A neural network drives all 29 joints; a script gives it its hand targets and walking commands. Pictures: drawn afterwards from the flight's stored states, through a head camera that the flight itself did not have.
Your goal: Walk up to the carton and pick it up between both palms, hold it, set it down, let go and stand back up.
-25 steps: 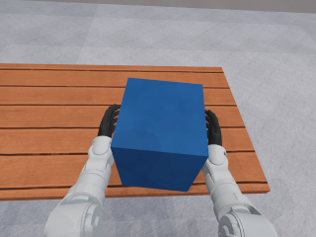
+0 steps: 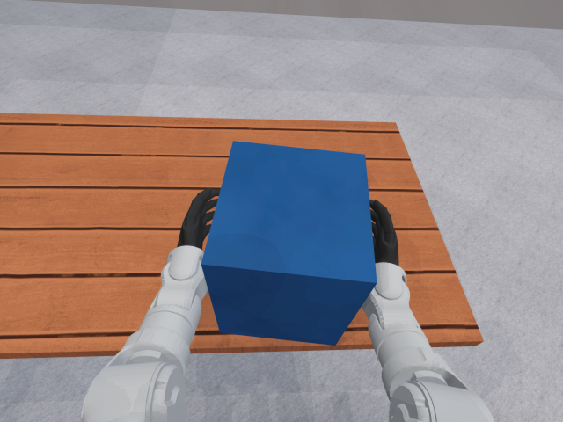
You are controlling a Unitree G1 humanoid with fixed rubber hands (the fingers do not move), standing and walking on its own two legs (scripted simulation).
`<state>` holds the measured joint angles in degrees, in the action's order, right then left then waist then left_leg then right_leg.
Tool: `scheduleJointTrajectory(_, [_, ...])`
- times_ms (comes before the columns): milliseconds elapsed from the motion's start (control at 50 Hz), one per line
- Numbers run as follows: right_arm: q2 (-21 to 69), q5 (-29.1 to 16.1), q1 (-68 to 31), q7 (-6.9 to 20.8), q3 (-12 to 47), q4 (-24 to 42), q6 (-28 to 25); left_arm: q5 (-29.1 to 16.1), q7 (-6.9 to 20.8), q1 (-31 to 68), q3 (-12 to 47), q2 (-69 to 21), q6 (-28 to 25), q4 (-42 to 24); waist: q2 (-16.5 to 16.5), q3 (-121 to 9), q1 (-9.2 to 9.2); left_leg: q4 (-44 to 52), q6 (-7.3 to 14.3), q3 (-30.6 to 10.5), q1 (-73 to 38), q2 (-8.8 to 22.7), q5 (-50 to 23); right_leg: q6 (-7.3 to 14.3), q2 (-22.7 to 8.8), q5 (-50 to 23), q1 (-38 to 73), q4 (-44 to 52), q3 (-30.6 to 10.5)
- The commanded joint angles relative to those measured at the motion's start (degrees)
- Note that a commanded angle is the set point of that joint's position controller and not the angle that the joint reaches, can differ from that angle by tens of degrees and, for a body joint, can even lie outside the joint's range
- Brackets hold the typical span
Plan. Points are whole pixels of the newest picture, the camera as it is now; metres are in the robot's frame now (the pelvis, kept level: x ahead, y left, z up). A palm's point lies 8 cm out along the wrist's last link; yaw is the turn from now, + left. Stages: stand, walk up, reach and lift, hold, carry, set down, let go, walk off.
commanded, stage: reach and lift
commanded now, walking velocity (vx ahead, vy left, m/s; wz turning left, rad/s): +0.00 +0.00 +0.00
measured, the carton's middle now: (287, 249) +0.37 -0.02 +0.00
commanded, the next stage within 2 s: none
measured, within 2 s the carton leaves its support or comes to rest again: leaves its support in 0.12 s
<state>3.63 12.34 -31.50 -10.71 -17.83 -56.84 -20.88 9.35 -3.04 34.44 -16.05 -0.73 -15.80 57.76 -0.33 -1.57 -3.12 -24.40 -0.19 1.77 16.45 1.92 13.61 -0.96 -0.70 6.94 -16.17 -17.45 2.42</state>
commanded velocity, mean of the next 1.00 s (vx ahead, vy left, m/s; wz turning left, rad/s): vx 0.00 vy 0.00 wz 0.00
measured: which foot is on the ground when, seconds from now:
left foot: down 0.00-1.00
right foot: down 0.00-1.00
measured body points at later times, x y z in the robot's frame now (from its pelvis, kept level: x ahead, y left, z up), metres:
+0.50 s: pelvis -0.02 +0.00 +0.00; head +0.00 +0.01 +0.45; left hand +0.37 +0.13 +0.04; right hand +0.35 -0.17 +0.05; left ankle -0.02 +0.11 -0.75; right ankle +0.01 -0.14 -0.75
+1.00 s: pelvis -0.02 +0.00 +0.00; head -0.03 +0.02 +0.45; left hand +0.38 +0.11 +0.12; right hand +0.35 -0.18 +0.11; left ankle -0.02 +0.11 -0.75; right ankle +0.01 -0.14 -0.75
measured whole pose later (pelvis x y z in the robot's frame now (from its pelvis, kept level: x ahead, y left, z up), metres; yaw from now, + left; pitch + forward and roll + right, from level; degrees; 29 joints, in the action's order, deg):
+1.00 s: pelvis -0.02 +0.00 +0.00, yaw +0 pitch +2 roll -1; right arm -0.1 -3.3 -28.8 -9.7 -10.8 -35.2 3.2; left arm 9.7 -7.9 34.3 -3.5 -0.2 13.2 34.2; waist -0.3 -5.4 -3.1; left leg -24.1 0.1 1.8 14.2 1.9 12.3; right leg -1.0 -0.7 5.2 -13.6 -16.4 2.4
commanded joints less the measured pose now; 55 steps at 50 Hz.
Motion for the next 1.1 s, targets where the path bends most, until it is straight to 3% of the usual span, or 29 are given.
scheduleJointTrajectory(0, [38.1,5.7,-27.1,8.5,21.7,6.7,-6.3,8.4,6.6,29.6,20.0,-38.1,-5.5,-3.6,2.3,-33.5,0.01,1.1,-4.2,0.2,-7.5,-2.4,-29.6,1.2,3.4,-26.4,18.2,-1.1,1.9])
scheduleJointTrajectory(20, [38.7,5.3,-26.9,8.2,22.7,8.4,-7.7,8.3,6.8,28.5,20.3,-38.6,-6.2,-3.9,1.5,-33.4,0.17,0.9,-4.3,0.4,-7.5,-2.7,-31.7,0.8,3.4,-29.2,20.2,-1.3,2.0])
scheduleJointTrajectory(60, [38.6,5.0,-28.7,8.2,23.3,7.5,-9.4,8.3,5.9,32.3,21.8,-39.6,-7.8,-7.5,3.5,-36.8,0.14,0.6,-5.1,-0.2,-8.1,-2.1,-33.3,1.3,3.8,-28.9,18.8,-1.6,2.8])
scheduleJointTrajectory(160, [34.6,7.2,-32.3,7.9,19.6,5.8,-14.8,10.1,5.2,33.6,20.5,-39.5,-10.8,-7.6,4.6,-36.7,-0.11,1.4,-5.8,-0.3,-12.3,-1.3,-32.7,1.7,4.1,-23.8,14.9,0.3,4.1])
scheduleJointTrajectory(180, [33.9,8.3,-32.9,7.8,18.8,4.7,-15.1,10.6,5.2,33.7,19.0,-37.9,-11.6,-6.7,4.0,-35.1,1.22,2.2,-5.3,0.3,-11.3,-1.5,-29.7,1.6,3.8,-20.7,15.0,0.9,3.6])
scheduleJointTrajectory(200, [32.7,8.7,-33.8,7.6,17.6,2.5,-15.7,10.6,5.0,33.2,19.7,-38.8,-11.7,-4.7,4.7,-33.2,0.13,2.1,-6.1,-0.4,-12.2,-0.8,-30.6,1.8,4.3,-19.5,12.2,1.1,4.5])
scheduleJointTrajectory(220, [32.3,8.6,-33.9,7.7,17.2,0.0,-16.2,11.1,5.0,34.1,18.9,-38.2,-12.2,-4.6,4.8,-30.7,0.77,2.3,-5.9,0.1,-12.3,-0.8,-30.0,1.9,4.2,-18.2,11.5,1.7,4.3])
scheduleJointTrajectory(260, [31.4,9.2,-35.1,7.5,15.2,-2.1,-16.2,11.6,5.3,35.8,16.9,-37.3,-12.1,-1.6,3.2,-27.7,1.16,4.6,-4.7,0.8,-9.4,-1.3,-20.4,1.8,3.9,-12.2,11.6,2.7,4.1])
scheduleJointTrajectory(280, [31.4,8.2,-36.7,7.7,15.7,-0.3,-16.8,10.9,5.1,37.5,17.5,-37.8,-12.8,-4.1,4.2,-28.7,1.85,5.0,-4.6,1.0,-9.1,-1.1,-20.0,1.9,3.6,-11.3,11.4,2.4,4.1])
scheduleJointTrajectory(320, [30.0,8.1,-37.2,8.0,14.4,-2.7,-16.1,10.8,4.5,37.9,18.4,-38.7,-12.1,-2.6,5.1,-27.7,0.74,6.1,-4.4,0.2,-8.7,-0.5,-17.0,1.9,4.0,-8.7,10.1,2.2,4.5])
scheduleJointTrajectory(380, [31.0,7.5,-37.8,7.9,15.2,-1.2,-13.5,10.4,4.6,37.9,16.7,-37.4,-10.0,-0.6,2.0,-25.9,2.47,6.7,-2.8,1.6,-6.0,-1.7,-10.9,1.7,3.2,-5.4,11.8,2.6,3.1])
scheduleJointTrajectory(420, [31.5,7.0,-37.9,8.0,15.9,-1.2,-11.9,9.4,4.7,39.8,18.3,-37.5,-9.1,-2.4,2.4,-24.7,1.83,7.4,-2.7,1.4,-5.8,-1.7,-8.9,1.6,3.2,-4.3,12.0,2.4,3.2])
scheduleJointTrajectory(460, [33.0,6.9,-39.0,8.2,17.4,2.5,-10.2,7.6,4.2,41.6,21.2,-38.6,-7.6,-4.4,2.6,-28.3,1.09,6.7,-2.8,1.0,-5.0,-2.0,-9.1,1.6,3.2,-4.4,11.4,1.9,3.2])
scheduleJointTrajectory(500, [34.6,5.9,-38.8,8.5,20.2,4.3,-8.7,7.0,4.2,41.0,21.9,-38.5,-7.0,-5.9,1.7,-29.9,1.83,5.8,-2.8,1.2,-6.6,-2.4,-11.2,1.6,3.1,-5.8,12.3,1.8,2.6])
scheduleJointTrajectory(540, [36.6,3.0,-41.3,8.4,23.7,9.7,-8.7,4.1,3.8,44.3,27.1,-41.5,-6.2,-10.8,3.5,-36.0,0.72,4.0,-3.8,0.2,-8.2,-2.3,-16.7,1.2,3.4,-11.0,12.8,0.2,2.8])
scheduleJointTrajectory(580, [37.6,0.8,-38.7,8.5,27.8,11.0,-6.4,2.4,3.1,41.7,29.9,-43.3,-4.6,-11.7,3.6,-38.7,0.54,2.7,-4.3,-1.0,-10.7,-2.1,-21.3,1.3,4.1,-14.2,14.0,-0.2,2.8])
scheduleJointTrajectory(600, [38.4,0.1,-37.9,8.4,29.4,12.7,-4.9,1.9,3.0,40.1,29.5,-42.5,-4.4,-13.6,2.3,-38.8,1.91,1.9,-4.0,-0.6,-10.6,-2.5,-23.5,0.9,4.0,-16.4,15.6,-0.6,2.4])
scheduleJointTrajectory(620, [38.6,-1.2,-40.2,8.3,30.9,16.4,-4.9,0.8,3.0,41.9,31.4,-43.2,-4.3,-16.9,2.3,-40.9,1.48,1.6,-4.1,-1.2,-10.9,-2.1,-25.4,0.9,4.2,-18.2,16.0,-0.9,2.4])
scheduleJointTrajectory(680, [38.4,-5.6,-38.0,8.1,36.5,21.3,0.0,-0.6,3.1,39.8,33.5,-43.1,-0.4,-20.1,1.6,-38.0,1.82,1.5,-3.6,-1.3,-10.0,-3.0,-25.6,0.5,3.7,-21.2,19.3,-1.4,1.2])
scheduleJointTrajectory(740, [37.5,-9.1,-39.3,8.2,40.4,28.6,5.3,-1.5,2.7,37.9,35.8,-44.9,5.5,-25.2,0.1,-37.0,2.29,1.4,-2.8,-2.1,-10.4,-3.1,-24.9,0.1,3.8,-19.3,19.6,-1.2,1.0])
scheduleJointTrajectory(760, [35.4,-9.4,-37.3,8.0,39.1,27.8,7.5,-0.8,2.7,36.2,34.7,-43.7,7.9,-24.1,1.2,-31.7,1.72,2.1,-2.6,-2.8,-11.2,-3.1,-23.0,0.5,3.5,-16.6,18.1,-0.2,0.9])
scheduleJointTrajectory(800, [36.3,-12.0,-40.3,8.3,41.8,32.2,10.9,-1.5,2.6,39.2,35.1,-44.0,12.4,-29.2,-0.5,-32.1,3.43,2.4,-2.1,-2.3,-11.9,-3.5,-21.6,0.2,3.5,-15.2,19.6,0.1,0.6])
scheduleJointTrajectory(860, [35.3,-15.7,-41.6,8.3,44.0,39.5,14.9,-5.0,2.2,39.6,39.2,-45.6,17.7,-37.8,0.3,-35.5,2.18,0.9,-2.7,-3.4,-15.0,-3.5,-27.0,0.1,4.2,-17.3,18.1,-0.7,1.0])
scheduleJointTrajectory(900, [33.0,-17.4,-40.3,7.9,43.6,39.8,18.5,-3.5,2.7,37.7,36.3,-42.4,22.8,-40.1,0.5,-29.8,3.08,1.7,-2.2,-3.7,-16.1,-3.3,-25.4,0.1,4.2,-14.8,18.2,0.0,0.8])
scheduleJointTrajectory(940, [31.0,-17.8,-43.5,8.1,42.2,42.2,21.3,-2.1,3.5,35.0,33.6,-41.6,28.1,-38.9,-1.5,-25.9,4.02,3.7,-1.0,-3.2,-15.8,-3.4,-20.2,0.1,3.9,-11.0,19.2,0.5,0.6])
scheduleJointTrajectory(980, [32.0,-19.4,-44.5,7.8,43.7,46.8,22.4,-3.6,4.3,34.7,34.6,-42.3,30.6,-43.1,-2.6,-29.4,3.93,3.7,-0.7,-2.7,-15.2,-3.7,-22.3,-0.3,3.9,-15.1,22.0,-0.2,0.5])
scheduleJointTrajectory(1040, [31.1,-19.3,-42.1,7.3,41.3,42.3,26.1,-1.7,5.8,35.9,30.5,-39.4,34.3,-44.9,-3.4,-23.1,3.28,5.4,-0.2,-2.4,-15.5,-3.9,-18.9,-0.9,3.7,-13.6,23.4,0.3,0.3])
scheduleJointTrajectory(1060, [30.7,-19.4,-44.0,7.4,40.2,42.2,26.5,-1.3,6.1,36.6,30.4,-39.9,35.7,-45.1,-1.5,-21.8,2.23,5.8,-0.5,-2.4,-14.7,-4.1,-17.5,-0.9,3.4,-12.6,23.4,0.2,0.4])
scheduleJointTrajectory(1080, [29.1,-19.1,-43.4,7.2,37.0,39.2,27.6,-0.1,7.1,34.9,27.9,-38.6,37.5,-41.4,-2.1,-17.3,1.24,7.0,-0.3,-2.0,-14.0,-4.2,-14.3,-0.8,3.1,-10.0,22.6,1.0,0.6])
